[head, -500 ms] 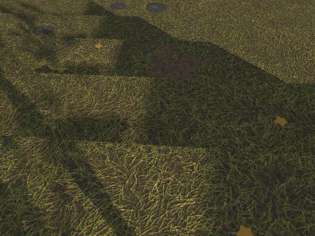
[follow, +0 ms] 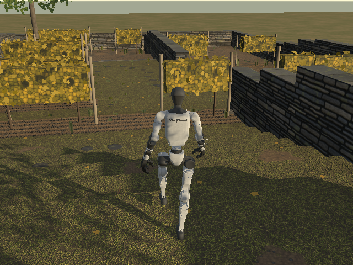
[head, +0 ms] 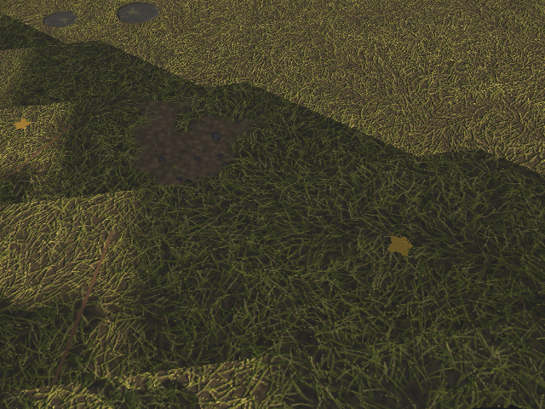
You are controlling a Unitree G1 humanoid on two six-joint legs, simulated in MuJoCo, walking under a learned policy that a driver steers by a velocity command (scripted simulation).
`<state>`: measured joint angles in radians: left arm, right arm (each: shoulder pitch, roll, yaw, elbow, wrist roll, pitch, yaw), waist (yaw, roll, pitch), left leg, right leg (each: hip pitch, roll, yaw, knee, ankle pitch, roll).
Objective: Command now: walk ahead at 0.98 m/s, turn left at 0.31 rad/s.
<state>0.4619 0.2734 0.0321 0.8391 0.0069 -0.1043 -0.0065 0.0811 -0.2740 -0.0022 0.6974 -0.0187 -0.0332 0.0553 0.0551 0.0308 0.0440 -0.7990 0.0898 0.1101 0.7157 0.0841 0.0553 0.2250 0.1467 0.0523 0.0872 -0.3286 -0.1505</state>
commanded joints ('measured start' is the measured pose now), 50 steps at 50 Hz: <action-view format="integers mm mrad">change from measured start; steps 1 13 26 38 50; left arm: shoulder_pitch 3 -294 -620 -63 99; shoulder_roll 178 86 29 92 96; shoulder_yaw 32 -41 -43 -1 14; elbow -12 -205 -355 -28 -141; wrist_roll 12 74 47 -22 39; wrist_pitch -19 18 -43 -2 100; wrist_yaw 22 4 -17 5 36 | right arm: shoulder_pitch -41 361 513 24 186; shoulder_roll -83 -124 -107 -49 -239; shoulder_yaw -16 -71 -95 -25 -111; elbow -42 170 219 -128 -87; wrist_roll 22 7 10 -22 11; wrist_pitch -18 -27 -31 100 51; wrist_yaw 3 -58 -86 -93 -39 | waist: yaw -44 -4 -260 -100 -50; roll -104 -170 13 -56 194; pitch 20 44 3 163 -199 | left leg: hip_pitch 261 527 755 -192 925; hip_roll -125 -4 -208 -58 203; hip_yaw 46 -658 -577 -154 -588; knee -80 -498 -35 1103 -71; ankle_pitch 67 -364 -10 -627 643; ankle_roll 60 294 114 -40 342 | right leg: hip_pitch -110 -874 -786 -589 -917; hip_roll -257 -193 -83 -600 -172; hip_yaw -121 67 17 122 -219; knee -12 1265 298 183 1485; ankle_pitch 1152 6 755 766 -434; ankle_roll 80 157 155 -44 235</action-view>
